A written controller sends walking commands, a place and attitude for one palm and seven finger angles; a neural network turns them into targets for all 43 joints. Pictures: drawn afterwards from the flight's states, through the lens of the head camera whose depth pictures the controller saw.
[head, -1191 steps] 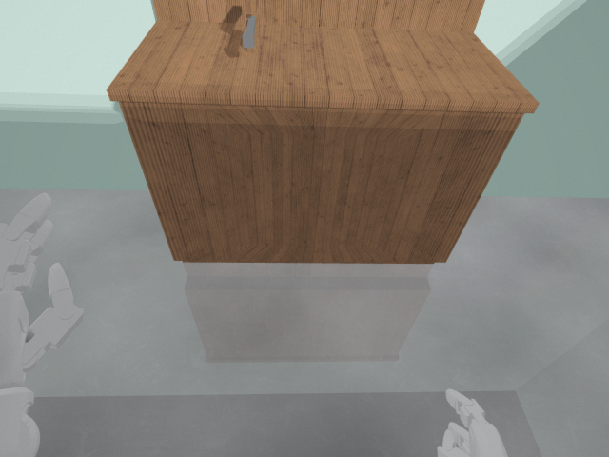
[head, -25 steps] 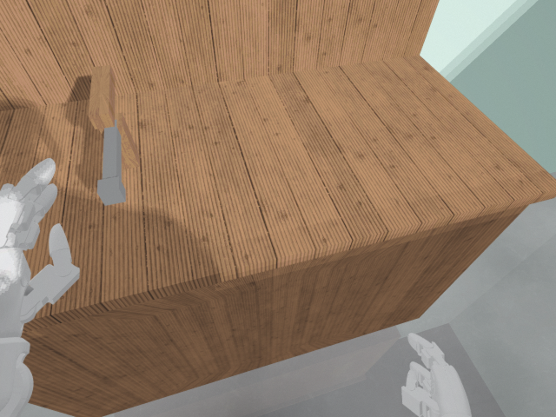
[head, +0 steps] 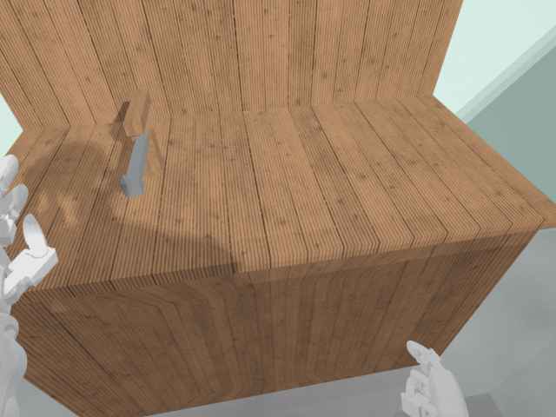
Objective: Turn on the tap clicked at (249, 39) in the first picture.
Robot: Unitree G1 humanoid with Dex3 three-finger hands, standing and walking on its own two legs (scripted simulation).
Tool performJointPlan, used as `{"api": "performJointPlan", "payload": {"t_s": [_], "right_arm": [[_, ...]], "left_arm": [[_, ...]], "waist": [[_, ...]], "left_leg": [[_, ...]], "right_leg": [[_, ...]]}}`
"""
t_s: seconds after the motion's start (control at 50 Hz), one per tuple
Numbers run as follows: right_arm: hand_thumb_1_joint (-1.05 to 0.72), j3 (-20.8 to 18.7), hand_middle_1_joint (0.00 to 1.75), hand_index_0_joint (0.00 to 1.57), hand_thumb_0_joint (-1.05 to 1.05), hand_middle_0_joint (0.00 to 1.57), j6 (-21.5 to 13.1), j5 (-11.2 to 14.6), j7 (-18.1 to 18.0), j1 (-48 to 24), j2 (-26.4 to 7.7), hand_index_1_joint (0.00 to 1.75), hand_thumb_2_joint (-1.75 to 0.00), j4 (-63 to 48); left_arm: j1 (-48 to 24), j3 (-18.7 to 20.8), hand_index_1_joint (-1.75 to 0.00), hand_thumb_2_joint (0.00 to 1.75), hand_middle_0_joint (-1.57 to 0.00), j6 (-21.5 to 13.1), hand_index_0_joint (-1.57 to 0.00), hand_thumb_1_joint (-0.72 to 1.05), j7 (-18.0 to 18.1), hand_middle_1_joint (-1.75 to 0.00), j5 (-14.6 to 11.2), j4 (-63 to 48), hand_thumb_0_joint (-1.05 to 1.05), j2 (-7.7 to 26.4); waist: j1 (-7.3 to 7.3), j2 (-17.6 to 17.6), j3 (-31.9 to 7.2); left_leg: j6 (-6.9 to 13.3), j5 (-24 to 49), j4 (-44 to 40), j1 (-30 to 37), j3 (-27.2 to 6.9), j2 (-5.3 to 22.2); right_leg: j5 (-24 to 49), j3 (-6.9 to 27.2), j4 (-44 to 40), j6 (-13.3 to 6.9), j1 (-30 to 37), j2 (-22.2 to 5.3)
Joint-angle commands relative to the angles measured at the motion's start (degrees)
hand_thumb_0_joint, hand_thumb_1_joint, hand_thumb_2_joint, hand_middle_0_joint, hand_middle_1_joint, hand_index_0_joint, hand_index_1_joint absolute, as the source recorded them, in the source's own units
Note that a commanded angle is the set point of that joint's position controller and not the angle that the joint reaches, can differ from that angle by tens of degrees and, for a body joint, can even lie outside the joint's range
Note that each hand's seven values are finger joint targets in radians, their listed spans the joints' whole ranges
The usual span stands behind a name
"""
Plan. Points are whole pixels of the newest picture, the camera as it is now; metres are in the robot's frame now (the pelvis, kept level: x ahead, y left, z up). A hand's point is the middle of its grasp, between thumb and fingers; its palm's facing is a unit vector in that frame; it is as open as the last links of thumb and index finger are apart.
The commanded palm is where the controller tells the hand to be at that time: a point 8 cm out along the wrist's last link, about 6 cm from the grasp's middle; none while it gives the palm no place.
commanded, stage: turn the palm inward beside the body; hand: left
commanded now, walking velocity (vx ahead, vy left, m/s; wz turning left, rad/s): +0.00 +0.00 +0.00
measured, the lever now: (132, 185) +0.40 +0.31 +0.13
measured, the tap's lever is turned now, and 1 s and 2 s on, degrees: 0 0 0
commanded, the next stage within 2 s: reach beside the lever's end, fingers flat in 1.68 s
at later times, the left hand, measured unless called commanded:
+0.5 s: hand (104, 262) +0.22 +0.25 +0.16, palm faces +0.44 -0.86 -0.25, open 7.4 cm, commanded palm +0.17 +0.28 +0.19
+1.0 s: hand (97, 278) +0.19 +0.23 +0.18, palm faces +0.46 -0.88 -0.15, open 7.4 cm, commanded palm +0.14 +0.27 +0.19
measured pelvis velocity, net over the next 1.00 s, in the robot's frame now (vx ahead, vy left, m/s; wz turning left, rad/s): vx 0.01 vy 0.00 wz -0.01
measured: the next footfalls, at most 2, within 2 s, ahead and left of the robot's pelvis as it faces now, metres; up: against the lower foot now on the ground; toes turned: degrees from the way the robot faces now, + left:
none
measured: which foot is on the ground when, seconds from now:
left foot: down 0.00-1.00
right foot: down 0.00-1.00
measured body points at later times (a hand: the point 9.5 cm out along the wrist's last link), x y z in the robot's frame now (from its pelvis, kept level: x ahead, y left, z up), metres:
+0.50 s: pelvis +0.03 -0.01 +0.00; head +0.01 -0.04 +0.45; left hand +0.19 +0.29 +0.18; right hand +0.22 -0.25 -0.08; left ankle +0.05 +0.13 -0.72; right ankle +0.02 -0.06 -0.72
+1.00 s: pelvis +0.01 +0.00 +0.00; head -0.04 -0.03 +0.45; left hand +0.16 +0.27 +0.19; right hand +0.22 -0.20 -0.06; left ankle +0.05 +0.13 -0.72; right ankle +0.02 -0.06 -0.72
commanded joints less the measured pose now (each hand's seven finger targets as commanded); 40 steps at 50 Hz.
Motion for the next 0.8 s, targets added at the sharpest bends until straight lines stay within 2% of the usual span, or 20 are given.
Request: {"api": "performJointPlan", "payload": {"t_s": [0.0, 0.04, 0.08, 0.1, 0.14, 0.16, 0.18, 0.22, 0.26, 0.28, 0.32, 0.36, 0.42, 0.46, 0.5, 0.54, 0.56, 0.66, 0.74, 0.78], "right_arm": [[-0.9, -2.11, 0.3, 0.2, 0.0, 0.2, -3.12, 1.44, -3.26, -11.37, -6.95, 0.3, -0.9, -9.66], [-0.9, -2.24, 0.3, 0.2, 0.0, 0.2, -3.22, 1.33, -3.63, -12.23, -6.8, 0.3, -0.9, -9.65], [-0.9, -2.41, 0.3, 0.2, 0.0, 0.2, -4.17, 1.02, -3.15, -12.39, -5.96, 0.3, -0.9, -10.22], [-0.9, -2.62, 0.3, 0.2, 0.0, 0.2, -4.46, 0.64, -2.85, -11.77, -5.48, 0.3, -0.9, -10.25], [-0.9, -3.01, 0.3, 0.2, 0.0, 0.2, -5.22, 0.23, -2.25, -9.92, -5.27, 0.3, -0.9, -10.1], [-0.9, -2.91, 0.3, 0.2, 0.0, 0.2, -5.58, 0.27, -1.94, -9.29, -5.25, 0.3, -0.9, -10.01], [-0.9, -2.99, 0.3, 0.2, 0.0, 0.2, -5.69, 0.16, -1.61, -8.13, -5.04, 0.3, -0.9, -10.05], [-0.9, -3.19, 0.3, 0.2, 0.0, 0.2, -5.92, 0.52, -1.23, -5.8, -5.49, 0.3, -0.9, -9.84], [-0.9, -3.04, 0.3, 0.2, 0.0, 0.2, -5.78, 0.98, -1.09, -5.87, -5.92, 0.3, -0.9, -9.89], [-0.9, -3.12, 0.3, 0.2, 0.0, 0.2, -5.73, 1.16, -1.22, -5.38, -6.09, 0.3, -0.9, -10.03], [-0.9, -3.25, 0.3, 0.2, 0.0, 0.2, -5.96, 1.46, -1.89, -5.39, -6.78, 0.3, -0.9, -10.41], [-0.9, -3.01, 0.3, 0.2, 0.0, 0.2, -7.02, 1.94, -2.49, -6.57, -6.63, 0.3, -0.9, -10.76], [-0.9, -3.31, 0.3, 0.2, 0.0, 0.2, -8.81, 1.43, -2.78, -4.99, -6.77, 0.3, -0.9, -10.94], [-0.9, -3.06, 0.3, 0.2, 0.0, 0.2, -10.06, 1.39, -2.66, -5.63, -6.34, 0.3, -0.9, -11.07], [-0.9, -3.08, 0.3, 0.2, 0.0, 0.2, -10.78, 0.9, -2.38, -4.7, -6.07, 0.3, -0.9, -10.96], [-0.9, -3.07, 0.3, 0.2, 0.0, 0.2, -10.97, 0.88, -2.23, -5.18, -6.23, 0.3, -0.9, -10.63], [-0.9, -2.91, 0.3, 0.2, 0.0, 0.2, -10.85, 1.18, -2.2, -6.03, -6.17, 0.3, -0.9, -10.47], [-0.9, -1.94, 0.3, 0.2, 0.0, 0.2, -9.65, 1.93, -2.61, -8.82, -5.73, 0.3, -0.9, -10.63], [-0.9, -1.68, 0.3, 0.2, 0.0, 0.2, -9.62, 1.88, -3.01, -9.54, -5.78, 0.3, -0.9, -11.18], [-0.9, -1.25, 0.3, 0.2, 0.0, 0.2, -9.94, 1.99, -3.05, -10.13, -5.42, 0.3, -0.9, -11.32]], "left_arm": [[-12.36, -2.33, -0.3, 0.9, -0.2, 7.21, -0.2, 0.9, -5.91, -0.3, -1.79, -5.98, 0.0, 10.46], [-12.77, 0.43, -0.3, 0.9, -0.2, 8.36, -0.2, 0.9, -5.96, -0.3, -1.54, -7.84, 0.0, 12.95], [-13.08, 3.27, -0.3, 0.9, -0.2, 5.79, -0.2, 0.9, -4.24, -0.3, -1.07, -13.41, 0.0, 13.98], [-9.08, 5.67, -0.3, 0.9, -0.2, 3.95, -0.2, 0.9, -3.18, -0.3, -1.38, -14.98, 0.0, 14.4], [-3.86, 8.49, -0.3, 0.9, -0.2, 0.02, -0.2, 0.9, -1.52, -0.3, -2.14, -18.32, 0.0, 14.33], [-1.05, 11.31, -0.3, 0.9, -0.2, -1.27, -0.2, 0.9, -0.48, -0.3, -2.51, -19.18, 0.0, 16.18], [1.25, 10.2, -0.3, 0.9, -0.2, -2.09, -0.2, 0.9, -0.02, -0.3, -2.82, -19.8, 0.0, 13.66], [6.27, 9.98, -0.3, 0.9, -0.2, -1.72, -0.2, 0.9, -0.07, -0.3, -3.54, -17.58, 0.0, 11.01], [8.38, 9.37, -0.3, 0.9, -0.2, 0.78, -0.2, 0.9, -0.59, -0.3, -3.99, -15.62, 0.0, 9.6], [7.47, 7.22, -0.3, 0.9, -0.2, 2.09, -0.2, 0.9, -1.23, -0.3, -4.35, -15.34, 0.0, 7.71], [6.01, 6.01, -0.3, 0.9, -0.2, 4.17, -0.2, 0.9, -2.5, -0.3, -5.31, -14.71, 0.0, 7.1], [2.77, 4.48, -0.3, 0.9, -0.2, 4.44, -0.2, 0.9, -3.11, -0.3, -5.16, -17.15, 0.0, 6.66], [1.39, 2.84, -0.3, 0.9, -0.2, 2.3, -0.2, 0.9, -2.98, -0.3, -4.52, -20.66, 0.0, 6.57], [0.92, 2.32, -0.3, 0.9, -0.2, 0.2, -0.2, 0.9, -1.91, -0.3, -3.36, -24.41, 0.0, 7.38], [3.67, 1.79, -0.3, 0.9, -0.2, -1.07, -0.2, 0.9, -0.79, -0.3, -2.97, -24.2, 0.0, 6.39], [5.12, 2.88, -0.3, 0.9, -0.2, -1.07, -0.2, 0.9, 0.13, -0.3, -3.43, -22.95, 0.0, 6.46], [5.75, 4.43, -0.3, 0.9, -0.2, -0.28, -0.2, 0.9, 0.68, -0.3, -3.55, -22.2, 0.0, 7.38], [3.45, 1.88, -0.3, 0.9, -0.2, 5.79, -0.2, 0.9, 1.35, -0.3, -5.17, -19.37, 0.0, 3.69], [1.34, -0.42, -0.3, 0.9, -0.2, 8.44, -0.2, 0.9, 0.98, -0.3, -5.43, -21.61, 0.0, 3.02], [0.35, -1.7, -0.3, 0.9, -0.2, 8.57, -0.2, 0.9, 1.14, -0.3, -4.99, -23.5, 0.0, 2.66]], "waist": [[-2.88, -0.93, 1.34], [-2.01, -6.14, 0.27], [-1.24, -5.31, -3.15], [-0.34, -5.1, -4.87], [0.31, -3.5, -8.66], [0.93, -3.35, -10.57], [0.65, -0.82, -12.5], [0.08, 0.75, -12.5], [-0.13, 1.82, -10.26], [-0.83, 1.46, -8.12], [-1.54, -2.84, -5.71], [-1.9, -2.3, -4.75], [-1.75, -2.94, -8.16], [-1.29, 0.27, -9.34], [-0.95, 0.82, -9.99], [-0.69, -1.6, -9.45], [-0.21, -0.91, -8.75], [-0.47, 0.53, -3.14], [-0.76, -2.7, -3.24], [-0.85, -0.92, -3.16]], "left_leg": [[1.4, -6.04, -3.75, 0.31, 0.68, -0.71], [0.9, -4.87, -2.47, -1.18, -0.63, 0.02], [0.52, -2.83, -1.93, -0.9, -1.11, 0.22], [0.43, -1.69, -1.5, -0.77, -1.43, 0.48], [0.73, 1.86, -1.17, 0.05, -0.93, 0.28], [0.67, 3.42, -1.26, -0.06, -0.63, 0.1], [0.9, 7.12, -1.18, 0.42, 0.15, -0.34], [1.44, 12.53, -1.09, 1.97, 1.8, -0.78], [1.73, 14.55, -1.38, 2.37, 2.55, -1.1], [1.84, 14.46, -1.79, 2.13, 2.69, -0.95], [2.17, 12.57, -2.15, 1.59, 2.2, -0.77], [2.57, 11.93, -2.48, 2.98, 2.09, -1.01], [2.78, 12.16, -2.77, 4.32, 1.56, -1.24], [2.8, 12.79, -2.74, 5.83, 1.82, -1.49], [2.7, 12.44, -2.97, 5.67, 1.65, -1.57], [2.59, 10.85, -3.25, 4.45, 1.44, -1.44], [2.5, 10.35, -3.31, 3.96, 1.52, -1.49], [2.21, 4.55, -4.99, 2.6, 1.1, -1.19], [2.45, 2.75, -5.48, 3.06, 0.73, -1.01], [2.46, 1.53, -5.54, 3.76, 0.63, -1.15]], "right_leg": [[-15.57, 15.99, -16.59, 5.38, -4.77, -7.85], [-16.34, 18.03, -16.83, 6.52, -3.26, -9.59], [-12.47, 18.12, -14.97, 6.58, -1.99, -10.02], [-8.37, 17.9, -13.84, 6.66, -1.1, -9.94], [3.22, 16.1, -10.69, 6.57, 0.97, -9.09], [8.3, 15.38, -8.98, 6.78, 2.57, -8.8], [16.82, 13.78, -6.54, 6.68, 3.75, -8.33], [29.34, 10.51, -4.02, 6.82, 4.06, -7.15], [33.11, 8.73, -3.81, 6.76, 3.38, -6.56], [33.1, 8.07, -4.05, 6.73, 2.39, -6.41], [30.18, 8.11, -5.25, 7.09, 0.94, -6.23], [26.16, 8.1, -6.13, 6.83, -0.74, -5.73], [23.71, 7.4, -5.42, 6.45, -0.74, -5.31], [21.07, 6.82, -4.84, 5.63, -1.42, -4.67], [18.96, 6.21, -4.56, 5.08, -1.73, -4.52], [16.64, 6.14, -4.98, 5.06, -1.64, -4.39], [15.67, 6.4, -5.39, 4.9, -1.42, -4.38], [6.41, 6.53, -8.35, 4.62, -3.46, -4.33], [2.86, 7.13, -9.78, 4.91, -3.45, -4.37], [0.22, 7.49, -10.39, 4.83, -4.41, -4.37]]}}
